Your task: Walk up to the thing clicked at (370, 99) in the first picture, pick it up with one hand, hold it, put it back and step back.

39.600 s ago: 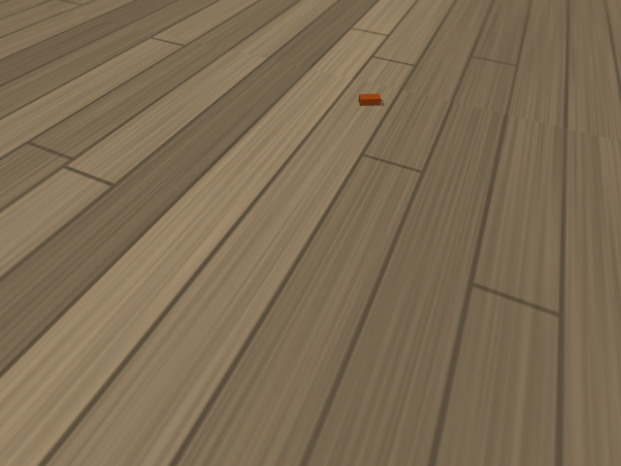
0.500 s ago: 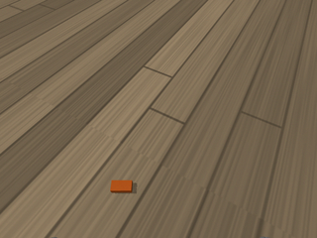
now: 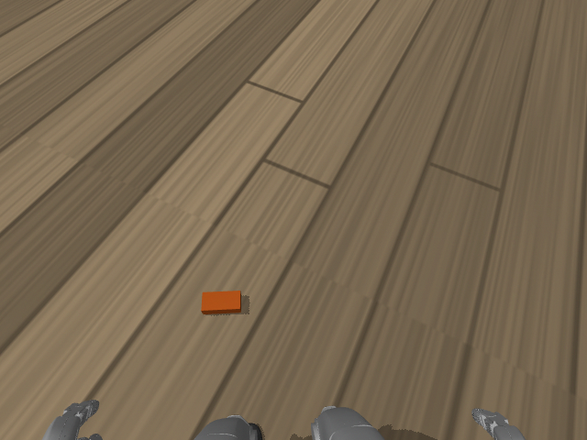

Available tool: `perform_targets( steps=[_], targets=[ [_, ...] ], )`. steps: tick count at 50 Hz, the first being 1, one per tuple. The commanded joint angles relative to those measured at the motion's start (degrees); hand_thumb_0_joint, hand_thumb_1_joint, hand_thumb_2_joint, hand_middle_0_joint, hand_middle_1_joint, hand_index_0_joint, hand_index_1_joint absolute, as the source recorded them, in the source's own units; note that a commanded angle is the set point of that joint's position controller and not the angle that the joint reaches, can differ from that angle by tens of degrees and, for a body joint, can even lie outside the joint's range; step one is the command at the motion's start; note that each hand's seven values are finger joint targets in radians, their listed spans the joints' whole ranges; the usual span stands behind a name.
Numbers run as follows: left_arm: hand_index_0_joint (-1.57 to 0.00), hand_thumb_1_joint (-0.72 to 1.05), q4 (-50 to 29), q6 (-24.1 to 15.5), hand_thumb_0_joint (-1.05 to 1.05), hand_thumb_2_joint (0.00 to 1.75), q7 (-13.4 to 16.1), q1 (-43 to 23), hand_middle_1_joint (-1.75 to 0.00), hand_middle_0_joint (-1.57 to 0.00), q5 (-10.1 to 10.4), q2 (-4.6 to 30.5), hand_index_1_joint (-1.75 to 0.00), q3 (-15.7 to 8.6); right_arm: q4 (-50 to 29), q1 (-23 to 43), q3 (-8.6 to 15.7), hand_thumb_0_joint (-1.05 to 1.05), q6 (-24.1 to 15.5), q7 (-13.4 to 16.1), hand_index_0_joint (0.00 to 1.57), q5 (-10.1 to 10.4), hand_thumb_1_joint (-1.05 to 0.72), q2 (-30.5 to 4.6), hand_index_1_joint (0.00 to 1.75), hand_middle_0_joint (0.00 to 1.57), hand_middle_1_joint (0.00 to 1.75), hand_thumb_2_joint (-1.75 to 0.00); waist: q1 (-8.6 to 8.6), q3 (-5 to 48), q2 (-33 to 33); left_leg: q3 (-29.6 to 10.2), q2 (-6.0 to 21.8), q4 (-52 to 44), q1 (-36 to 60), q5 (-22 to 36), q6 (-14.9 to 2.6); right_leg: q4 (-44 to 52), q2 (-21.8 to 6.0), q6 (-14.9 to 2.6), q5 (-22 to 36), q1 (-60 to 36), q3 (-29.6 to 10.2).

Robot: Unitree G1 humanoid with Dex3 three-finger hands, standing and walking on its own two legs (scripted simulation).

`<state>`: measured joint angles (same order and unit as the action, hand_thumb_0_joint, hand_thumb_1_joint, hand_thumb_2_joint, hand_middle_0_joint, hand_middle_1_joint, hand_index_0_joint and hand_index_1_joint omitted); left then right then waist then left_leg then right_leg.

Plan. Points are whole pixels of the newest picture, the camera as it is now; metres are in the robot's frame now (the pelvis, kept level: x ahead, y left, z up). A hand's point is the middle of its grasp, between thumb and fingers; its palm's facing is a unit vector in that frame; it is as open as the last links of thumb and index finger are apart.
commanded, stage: step back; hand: left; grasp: from above
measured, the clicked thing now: (221, 302) +0.54 +0.20 -0.74
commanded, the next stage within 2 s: none
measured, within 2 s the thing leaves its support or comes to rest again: neither
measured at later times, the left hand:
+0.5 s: hand out of the picture +0.00 +0.27 -0.15, palm faces +0.05 -0.92 -0.38, open 7.4 cm
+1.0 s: hand out of the picture -0.25 +0.26 -0.16, palm faces -0.05 -0.91 -0.40, open 7.4 cm
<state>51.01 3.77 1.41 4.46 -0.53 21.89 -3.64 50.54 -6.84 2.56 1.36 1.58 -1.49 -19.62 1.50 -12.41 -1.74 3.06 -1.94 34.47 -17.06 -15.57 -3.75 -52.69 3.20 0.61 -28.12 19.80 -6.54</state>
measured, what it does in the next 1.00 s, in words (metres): walks backwards: right foot, then left foot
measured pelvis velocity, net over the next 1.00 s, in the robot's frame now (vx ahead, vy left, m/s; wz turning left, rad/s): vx -0.31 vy -0.01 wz -0.06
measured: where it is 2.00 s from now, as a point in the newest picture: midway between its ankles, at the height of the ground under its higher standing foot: outside the picture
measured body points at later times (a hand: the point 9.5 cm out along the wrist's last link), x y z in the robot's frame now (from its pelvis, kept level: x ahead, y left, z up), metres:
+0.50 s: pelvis -0.13 +0.01 -0.01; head -0.07 +0.02 +0.43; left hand +0.00 +0.32 -0.12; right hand -0.02 -0.31 -0.12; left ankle -0.15 +0.11 -0.73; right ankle -0.03 -0.12 -0.73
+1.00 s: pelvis -0.31 -0.01 -0.01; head -0.26 -0.02 +0.43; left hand -0.24 +0.31 -0.13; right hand -0.16 -0.34 -0.11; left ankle -0.15 +0.11 -0.72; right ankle -0.33 -0.14 -0.73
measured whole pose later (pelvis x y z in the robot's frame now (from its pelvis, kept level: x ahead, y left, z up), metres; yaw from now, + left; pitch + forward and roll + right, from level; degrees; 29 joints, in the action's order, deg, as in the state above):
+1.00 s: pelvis -0.31 -0.01 -0.01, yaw -3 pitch -4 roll -2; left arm 50.4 3.8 -0.9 13.8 -1.7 21.8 -5.0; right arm 46.2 -3.2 3.3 2.7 0.9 -1.7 -23.4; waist -1.1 -10.6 2.7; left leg 1.5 4.9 36.7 -26.8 -7.8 -0.6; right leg -39.4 1.9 0.2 -24.1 11.9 -1.5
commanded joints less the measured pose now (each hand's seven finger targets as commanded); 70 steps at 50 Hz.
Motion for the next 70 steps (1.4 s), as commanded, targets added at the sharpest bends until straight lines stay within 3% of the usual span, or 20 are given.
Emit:
perform_targets(
  steps=[1,5,7,8,12,19,24,27,31,42,48,50,51,55,57,62,66,68,69,70],
  targets=[
    [-0.2,0.9,-4.26,-2.33,0.0,0.9,-0.01,2.18,-0.3,-0.2,-0.55,10.09,-0.3,-3.56,-3.88,-1.54,4.24,0.0,-0.67,0.49,0.2,0.44,-0.9,-16.29,0.3,0.2,0.3,-0.9,0.64,16.35,8.6,-16.46,16.06,-5.17,12.79,28.69,-8.76,10.89,-1.81,-1.1,2.34,-0.57,3.43],
    [-0.2,0.9,-2.58,-3.23,0.0,0.9,-0.32,8.32,-0.3,-0.2,-1.49,11.47,-0.3,-4.22,-4.85,2.52,3.64,0.0,-0.32,-0.1,0.2,1.57,-0.9,-15.11,0.3,0.2,0.3,-0.9,-2.47,17.86,1.61,-12.38,10.8,1.23,-1.28,11.87,-2.57,24.87,-7.09,-5.28,22.15,-13.65,-2.88],
    [-0.2,0.9,-5.22,-3.17,0.0,0.9,-0.54,3.43,-0.3,-0.2,-1.23,18.92,-0.3,-5.63,-5.2,4.06,3.26,0.0,0.17,0.21,0.2,1.75,-0.9,-12.71,0.3,0.2,0.3,-0.9,-4.02,11.78,-15.78,-5.32,-4.19,23.05,-7.6,-18.52,3.32,35.05,-25.24,-19.29,26.65,-2.85,-25.57],
    [-0.2,0.9,-7.29,-3.48,0.0,0.9,-0.4,1.11,-0.3,-0.2,-1.58,18.0,-0.3,-5.66,-4.11,1.67,3.66,0.0,0.38,0.29,0.2,1.34,-0.9,-14.07,0.3,0.2,0.3,-0.9,-2.99,9.61,-12.79,-10.86,-3.41,31.08,-6.04,-20.43,4.01,34.54,-26.45,-20.36,29.22,0.71,-27.3],
    [-0.2,0.9,-8.74,-3.46,0.0,0.9,0.2,-1.84,-0.3,-0.2,-1.07,11.6,-0.3,-4.63,-1.92,-2.96,2.64,0.0,0.12,-0.06,0.2,1.79,-0.9,-12.67,0.3,0.2,0.3,-0.9,-0.77,10.93,-4.72,-13.12,-6.76,34.09,-9.46,-12.29,4.12,29.74,-13.96,-11.49,34.99,-5.9,-7.23],
    [-0.2,0.9,-10.11,-2.62,0.0,0.9,0.61,4.27,-0.3,-0.2,-1.58,11.72,-0.3,-4.41,-4.12,-2.88,2.12,0.0,-0.7,0.54,0.2,1.16,-0.9,-12.14,0.3,0.2,0.3,-0.9,-4.22,16.94,-9.42,-7.56,-1.03,14.43,-9.59,-15.7,5.55,25.03,-17.22,-13.78,41.36,-20.53,-6.77],
    [-0.2,0.9,-11.75,-0.96,0.0,0.9,-0.18,1.4,-0.3,-0.2,-0.48,12.48,-0.3,-3.81,-1.6,-9.26,3.71,0.0,-1.12,-0.18,0.2,-0.24,-0.9,-13.41,0.3,0.2,0.3,-0.9,-0.43,16.83,-6.14,-5.18,0.91,-10.99,7.3,5.5,2.63,17.74,-12.73,-7.19,27.32,-5.83,-3.46],
    [-0.2,0.9,-11.87,-0.85,0.0,0.9,0.99,-2.14,-0.3,-0.2,-0.81,11.96,-0.3,-4.73,-4.39,-3.86,5.92,0.0,-1.1,-0.76,0.2,-1.23,-0.9,-25.12,0.3,0.2,0.3,-0.9,2.68,11.87,15.67,-36.75,25.54,-19.06,-4.24,10.48,-11.33,-11.09,3.11,-1.35,-11.03,5.74,-4.68],
    [-0.2,0.9,-7.78,-0.55,0.0,0.9,0.25,6.38,-0.3,-0.2,0.27,11.0,-0.3,-4.68,-6.15,5.28,3.47,0.0,-1.78,0.18,0.2,-1.17,-0.9,-15.7,0.3,0.2,0.3,-0.9,-4.69,9.59,8.76,-17.05,15.11,-14.39,0.48,17.58,-5.87,-22.98,4.18,-2.04,1.77,10.15,-6.52],
    [-0.2,0.9,-7.44,-1.19,0.0,0.9,-0.59,9.02,-0.3,-0.2,-0.76,10.25,-0.3,-3.93,-7.12,-1.84,4.98,0.0,-1.29,0.36,0.2,-0.24,-0.9,-16.74,0.3,0.2,0.3,-0.9,0.69,16.79,11.82,-16.5,18.35,-10.96,15.19,14.26,-10.81,-1.17,-1.29,2.31,-1.51,5.69,-0.23],
    [-0.2,0.9,-0.94,-1.06,0.0,0.9,-2.04,20.71,-0.3,-0.2,-1.36,11.47,-0.3,-5.31,-8.21,3.92,5.1,0.0,0.64,0.0,0.2,0.01,-0.9,-18.0,0.3,0.2,0.3,-0.9,-4.02,17.71,10.4,-12.85,13.9,-8.66,-4.69,-6.03,-3.11,25.19,-3.42,-3.22,8.1,-14.56,5.39],
    [-0.2,0.9,-5.02,-1.3,0.0,0.9,-2.36,14.92,-0.3,-0.2,-2.56,18.14,-0.3,-6.87,-8.94,2.33,3.45,0.0,0.59,0.35,0.2,0.88,-0.9,-11.98,0.3,0.2,0.3,-0.9,-4.02,9.21,-12.71,-4.48,-2.77,13.97,-18.98,-16.53,4.24,37.45,-18.74,-10.32,-10.04,-4.22,-21.12],
    [-0.2,0.9,-8.26,-1.03,0.0,0.9,-1.9,8.82,-0.3,-0.2,-2.95,23.1,-0.3,-7.51,-9.0,4.4,4.73,0.0,0.59,1.22,0.2,0.33,-0.9,-14.46,0.3,0.2,0.3,-0.9,-6.4,5.45,-16.6,-9.29,-2.4,25.8,-13.2,-18.58,5.28,43.32,-28.21,-17.97,-11.5,12.01,-28.79],
    [-0.2,0.9,-10.62,-1.96,0.0,0.9,-0.82,-1.76,-0.3,-0.2,-2.34,12.67,-0.3,-5.17,-4.43,-4.57,3.74,0.0,0.13,0.44,0.2,1.11,-0.9,-13.37,0.3,0.2,0.3,-0.9,1.04,6.02,-6.73,-11.29,-5.86,35.11,-10.52,-7.76,4.62,33.52,-13.38,-9.32,12.35,6.47,-2.46],
    [-0.2,0.9,-11.13,-2.06,0.0,0.9,-0.82,1.19,-0.3,-0.2,-2.44,12.62,-0.3,-5.56,-4.25,-6.03,3.12,0.0,-0.37,0.85,0.2,0.78,-0.9,-13.02,0.3,0.2,0.3,-0.9,-1.2,8.62,-8.04,-9.88,-6.17,35.39,-11.58,-8.06,5.29,30.89,-12.57,-8.92,17.79,0.53,-1.44],
    [-0.2,0.9,-11.72,-1.36,0.0,0.9,0.51,5.61,-0.3,-0.2,-2.55,12.47,-0.3,-5.37,-5.89,-5.22,2.41,0.0,-1.73,1.02,0.2,0.08,-0.9,-11.59,0.3,0.2,0.3,-0.9,-3.93,13.75,-11.97,-6.23,1.14,9.55,-11.43,-14.57,4.82,23.39,-18.45,-11.87,35.38,-17.99,-4.14],
    [-0.2,0.9,-12.77,0.32,0.0,0.9,-0.21,3.88,-0.3,-0.2,-1.14,11.44,-0.3,-4.04,-2.72,-11.7,3.51,0.0,-2.19,0.86,0.2,-0.25,-0.9,-12.54,0.3,0.2,0.3,-0.9,-2.06,16.8,-4.67,-2.86,0.38,-13.5,3.24,8.02,3.28,12.73,-13.72,-7.03,29.63,-11.5,0.7],
    [-0.2,0.9,-13.34,0.57,0.0,0.9,-0.59,5.54,-0.3,-0.2,-0.33,7.77,-0.3,-3.17,-4.11,-8.16,5.15,0.0,-1.82,0.62,0.2,-1.33,-0.9,-21.21,0.3,0.2,0.3,-0.9,-4.06,14.31,15.54,-30.76,20.49,-14.76,8.78,17.24,-5.95,-2.2,-1.39,-1.88,-3.35,10.59,7.74],
    [-0.2,0.9,-13.83,0.75,0.0,0.9,0.1,0.11,-0.3,-0.2,-0.82,11.87,-0.3,-4.66,-5.67,-6.53,5.93,0.0,-1.78,0.72,0.2,-1.05,-0.9,-26.42,0.3,0.2,0.3,-0.9,0.45,13.16,16.71,-37.29,26.85,-16.09,-4.18,15.84,-13.54,-12.06,-1.85,-1.01,-9.82,4.76,-0.63],
    [-0.2,0.9,-13.08,0.97,0.0,0.9,-0.04,-0.43,-0.3,-0.2,-0.85,13.95,-0.3,-5.15,-6.15,-2.86,5.89,0.0,-2.38,1.42,0.2,-1.03,-0.9,-24.19,0.3,0.2,0.3,-0.9,-1.01,10.54,14.14,-36.74,27.7,-16.62,-8.46,15.32,-14.26,-19.4,-3.11,-1.35,-6.94,2.94,-4.49]
  ],
)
